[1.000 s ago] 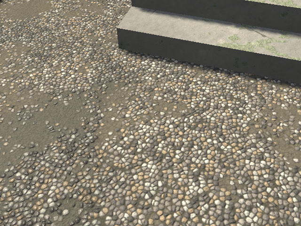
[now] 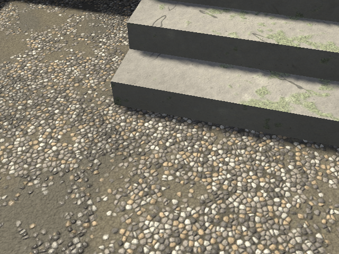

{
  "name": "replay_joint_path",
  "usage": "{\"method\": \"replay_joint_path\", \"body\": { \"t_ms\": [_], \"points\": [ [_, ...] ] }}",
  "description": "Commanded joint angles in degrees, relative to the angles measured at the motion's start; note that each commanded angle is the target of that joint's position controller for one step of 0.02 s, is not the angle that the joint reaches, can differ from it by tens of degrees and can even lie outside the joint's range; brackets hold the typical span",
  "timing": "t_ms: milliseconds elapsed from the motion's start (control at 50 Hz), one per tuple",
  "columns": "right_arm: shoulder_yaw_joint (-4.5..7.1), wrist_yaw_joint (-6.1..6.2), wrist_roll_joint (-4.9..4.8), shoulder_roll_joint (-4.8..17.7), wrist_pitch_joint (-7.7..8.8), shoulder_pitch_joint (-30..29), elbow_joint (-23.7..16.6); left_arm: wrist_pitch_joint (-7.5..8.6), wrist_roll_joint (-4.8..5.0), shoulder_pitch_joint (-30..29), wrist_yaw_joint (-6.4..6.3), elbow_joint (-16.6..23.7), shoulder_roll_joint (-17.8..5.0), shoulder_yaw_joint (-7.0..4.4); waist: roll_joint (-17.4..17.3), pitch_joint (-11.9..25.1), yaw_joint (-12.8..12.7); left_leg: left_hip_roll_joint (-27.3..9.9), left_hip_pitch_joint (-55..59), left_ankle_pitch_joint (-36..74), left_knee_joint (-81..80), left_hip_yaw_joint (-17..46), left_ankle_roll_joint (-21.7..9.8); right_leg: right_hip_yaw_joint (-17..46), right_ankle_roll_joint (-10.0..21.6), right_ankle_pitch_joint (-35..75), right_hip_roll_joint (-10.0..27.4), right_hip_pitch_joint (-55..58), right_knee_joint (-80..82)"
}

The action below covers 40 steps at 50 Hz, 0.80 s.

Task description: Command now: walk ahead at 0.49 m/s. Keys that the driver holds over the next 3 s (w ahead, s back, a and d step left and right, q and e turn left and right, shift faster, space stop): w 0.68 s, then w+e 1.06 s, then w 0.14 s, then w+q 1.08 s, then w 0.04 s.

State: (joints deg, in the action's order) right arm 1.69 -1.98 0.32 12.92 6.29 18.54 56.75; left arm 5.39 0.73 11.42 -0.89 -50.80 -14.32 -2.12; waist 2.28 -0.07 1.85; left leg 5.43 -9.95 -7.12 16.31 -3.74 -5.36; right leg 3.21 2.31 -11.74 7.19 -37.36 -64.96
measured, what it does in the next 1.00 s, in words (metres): walks ahead: right foot, then left foot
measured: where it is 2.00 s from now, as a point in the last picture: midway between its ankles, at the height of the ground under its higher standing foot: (204, 161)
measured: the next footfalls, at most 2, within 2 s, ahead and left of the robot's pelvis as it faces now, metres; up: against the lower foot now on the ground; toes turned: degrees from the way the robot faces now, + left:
right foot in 0.30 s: +0.34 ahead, -0.17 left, +0.00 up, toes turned -2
left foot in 0.86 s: +0.65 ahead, +0.08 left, +0.00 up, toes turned -1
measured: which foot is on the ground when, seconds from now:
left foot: down 0.00-0.32, up 0.34-0.84, down 0.86-1.00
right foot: up 0.00-0.28, down 0.30-0.88, up 0.90-1.00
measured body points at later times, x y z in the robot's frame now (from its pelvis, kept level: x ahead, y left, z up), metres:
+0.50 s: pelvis +0.27 -0.08 +0.00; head +0.29 -0.10 +0.45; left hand +0.33 +0.18 -0.12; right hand +0.36 -0.35 -0.14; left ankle +0.28 +0.08 -0.66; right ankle +0.29 -0.16 -0.74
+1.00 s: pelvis +0.54 -0.02 -0.01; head +0.58 +0.00 +0.44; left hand +0.58 +0.25 -0.16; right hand +0.64 -0.29 -0.12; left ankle +0.61 +0.07 -0.74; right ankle +0.44 -0.14 -0.66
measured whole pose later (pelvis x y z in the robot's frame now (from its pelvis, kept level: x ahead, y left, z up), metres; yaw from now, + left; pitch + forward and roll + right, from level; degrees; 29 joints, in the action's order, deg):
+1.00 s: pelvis +0.54 -0.02 -0.01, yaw -6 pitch +2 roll +0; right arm 2.7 -0.5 2.5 13.1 5.4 9.4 50.6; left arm 3.3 -1.3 19.3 0.8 -54.9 -15.4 -4.0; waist 2.4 -2.4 -1.6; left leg -0.9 -19.5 -9.2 27.0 -5.4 -1.9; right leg 0.6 4.5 -20.5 1.1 -22.7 -64.9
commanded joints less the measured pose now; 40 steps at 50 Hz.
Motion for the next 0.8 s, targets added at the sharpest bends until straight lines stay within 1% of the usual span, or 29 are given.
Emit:
{"method": "replay_joint_path", "body": {
  "t_ms": [20,60,100,160,200,220,240,260,280,300,320,340,360,380,400,420,440,460,480,520,540,580,640,680,720,760,800],
  "points": [
    [1.24,1.13,-0.10,7.6,0.95,-2.3,-3.2,-0.29,-0.69,1.9,-0.38,2.4,-2.5,-0.70,-4.3,-3.1,-2.7,-16.3,-5.6,3.8,-11.6,12.3,-9.9,0.2,-1.6,8.9,2.5,-1.6,8.3],
    [1.36,1.72,-0.52,8.3,0.50,0.0,-2.8,0.09,-0.53,-2.9,-0.11,3.8,-2.0,-0.54,-4.2,-3.0,-1.0,-15.6,-3.0,4.8,-11.2,10.8,-8.4,-0.7,-1.7,14.4,1.5,-1.6,17.3],
    [1.50,1.94,-0.99,9.2,0.21,2.3,-2.2,0.32,-0.20,-7.2,0.29,4.8,-1.7,-0.35,-4.5,-3.1,0.6,-15.2,-0.8,4.7,-10.6,9.4,-7.2,-2.0,-2.0,17.5,-0.1,0.2,24.4],
    [1.65,1.96,-1.43,9.6,-0.38,5.4,-0.9,0.50,0.39,-12.3,1.22,6.3,-1.8,-0.12,-5.0,-4.1,2.6,-16.8,4.2,3.3,-8.8,9.5,-6.9,-2.7,-2.1,16.3,-1.4,0.5,30.2],
    [1.79,2.06,-1.48,9.7,-0.96,6.5,-0.3,0.85,0.58,-14.4,2.00,7.6,-2.4,-0.13,-5.4,-4.7,2.8,-18.6,8.3,3.3,-6.6,10.3,-6.4,-2.5,-1.0,12.8,-1.8,0.0,33.0],
    [1.96,2.13,-1.49,10.0,-1.24,6.5,-0.2,1.12,0.60,-14.5,2.37,8.0,-2.9,-0.24,-5.6,-4.6,2.4,-19.5,9.8,4.0,-5.2,10.8,-6.1,-2.6,-0.2,10.5,-2.1,0.7,34.2],
    [2.14,2.20,-1.52,10.4,-1.55,6.1,-0.2,1.38,0.59,-13.3,2.62,8.0,-3.6,-0.49,-6.1,-4.0,1.4,-20.1,10.8,6.0,-3.5,11.1,-5.6,-2.9,0.6,8.3,-2.7,2.9,35.4],
    [2.27,2.24,-1.51,10.8,-1.86,5.0,-0.4,1.61,0.54,-10.5,2.73,7.5,-4.6,-0.98,-6.7,-2.5,-0.5,-19.9,11.0,11.8,-0.4,10.7,-4.9,-4.0,1.5,6.6,-3.9,7.5,36.5],
    [2.05,2.24,-1.32,10.4,-2.16,3.8,-0.7,1.75,0.42,-4.0,2.60,5.6,-6.4,-2.09,-6.5,1.1,-4.0,-17.6,10.1,21.4,7.3,8.6,-3.6,-5.6,2.9,6.1,-5.9,16.3,37.9],
    [1.23,2.21,-0.61,8.4,-2.20,3.2,-1.6,1.89,0.21,7.3,2.18,2.4,-10.1,-3.69,-4.4,8.6,-8.5,-14.1,3.5,22.4,21.4,5.6,-1.7,-2.2,5.5,7.5,-3.0,32.2,36.6],
    [-0.58,1.82,-0.31,2.6,-1.18,8.2,-2.8,1.52,-0.82,16.1,1.97,0.8,-16.4,-5.30,7.9,17.9,-8.6,-5.6,-19.8,4.4,45.0,0.5,2.8,20.5,13.6,2.3,11.6,56.3,38.0],
    [-0.89,1.56,-0.97,2.4,0.35,8.9,-2.2,1.27,-0.60,17.9,2.20,0.2,-13.6,-4.46,13.3,22.0,-8.5,-2.2,-30.4,-24.0,56.0,7.8,2.9,38.7,16.6,-3.1,16.4,61.0,47.0],
    [0.70,1.29,-2.49,8.4,1.28,4.5,-3.3,1.41,-0.35,13.4,2.26,0.9,-9.7,-3.14,9.0,14.7,-7.8,-5.9,-35.5,-21.5,60.8,10.7,1.5,32.7,13.7,-4.7,14.7,54.7,47.9],
    [0.94,1.39,-2.86,9.4,1.50,0.3,-4.7,1.28,-0.27,7.7,2.26,2.4,-7.6,-2.36,5.2,9.1,-6.0,-9.2,-35.2,-16.1,59.6,8.9,0.9,24.0,11.8,-0.8,12.7,46.2,48.8],
    [1.12,1.73,-2.06,8.6,1.22,-1.9,-5.0,1.24,-0.53,3.4,2.60,3.0,-5.8,-1.76,1.3,5.1,-4.3,-11.3,-32.9,-11.5,56.0,7.9,1.1,18.0,10.9,3.6,10.0,38.1,51.2],
    [1.50,2.03,-1.42,7.9,0.42,-1.6,-4.9,1.45,-0.85,1.4,2.83,3.2,-4.4,-1.33,1.9,3.3,-2.4,-13.2,-29.4,-8.5,52.4,8.1,1.3,13.6,9.9,6.2,7.8,33.1,53.2],
    [1.44,2.09,-1.28,6.5,-0.46,-0.4,-4.6,1.51,-1.02,1.0,3.08,2.7,-3.7,-1.18,2.6,2.4,-1.2,-13.7,-26.5,-6.9,50.6,7.9,1.7,11.0,9.7,7.7,6.3,29.8,54.9],
    [1.37,2.16,-1.23,5.3,-1.13,0.5,-4.2,1.67,-0.98,1.9,3.11,2.0,-3.9,-1.27,2.5,1.9,-0.7,-13.6,-25.4,-5.9,49.6,7.2,2.1,8.8,10.1,10.5,5.4,28.1,55.8],
    [1.43,2.26,-1.17,4.9,-1.55,0.4,-4.3,1.80,-1.00,3.0,2.95,1.2,-4.7,-1.49,2.1,1.2,-0.3,-13.7,-26.1,-4.4,48.3,7.0,2.5,7.1,10.5,13.4,5.1,27.6,56.5],
    [1.73,2.42,-0.79,5.3,-1.84,-3.4,-5.8,1.76,-1.05,5.3,2.31,0.0,-6.1,-1.89,1.0,-0.4,-0.7,-13.9,-30.0,-0.1,43.3,6.9,3.5,5.2,10.9,17.6,5.2,28.7,57.4],
    [1.80,2.43,-0.61,5.2,-1.81,-5.8,-6.6,1.55,-1.03,6.4,1.96,-0.5,-6.3,-1.93,0.7,-0.9,-1.3,-14.0,-31.8,2.4,40.2,6.9,3.9,4.5,10.8,18.6,5.2,29.7,57.6],
    [1.70,2.18,-0.55,4.5,-1.62,-9.9,-8.0,1.09,-0.79,7.9,1.32,-1.1,-6.5,-1.86,0.9,-1.4,-2.2,-13.6,-32.5,7.6,33.1,6.4,4.3,2.7,10.0,18.1,4.5,30.8,58.1],
    [1.34,1.67,-0.85,3.7,-1.26,-16.1,-9.6,0.82,-0.36,10.4,0.77,-2.2,-7.3,-1.93,1.0,-2.9,-4.1,-12.0,-30.6,13.3,23.5,4.8,4.3,0.7,8.9,15.1,3.8,31.8,59.0],
    [1.11,1.23,-1.10,3.7,-1.09,-19.7,-10.6,0.58,-0.10,12.4,0.60,-3.3,-7.6,-2.04,0.9,-4.0,-5.3,-11.1,-30.5,13.7,19.5,4.2,4.1,0.6,8.8,13.5,4.5,34.4,58.7],
    [1.05,0.67,-1.30,4.0,-0.67,-23.1,-12.1,0.03,0.20,14.8,0.50,-4.6,-7.4,-2.12,0.9,-5.3,-6.2,-10.6,-31.2,11.8,16.5,4.7,3.7,2.1,9.0,13.5,5.9,37.6,57.0],
    [1.12,0.00,-1.41,4.6,0.03,-24.5,-13.2,-0.55,0.45,15.0,0.12,-5.0,-8.0,-2.46,1.2,-5.8,-5.5,-10.0,-30.3,8.8,13.8,5.4,3.0,3.6,8.6,14.7,7.3,40.0,54.6],
    [1.68,-0.32,-1.31,6.3,0.68,-22.1,-12.9,-1.05,0.51,13.6,-0.11,-4.6,-9.1,-2.96,2.2,-4.2,-3.5,-8.7,-24.1,5.3,12.0,4.9,2.3,5.0,7.6,18.4,7.8,40.4,51.5]
  ]
}}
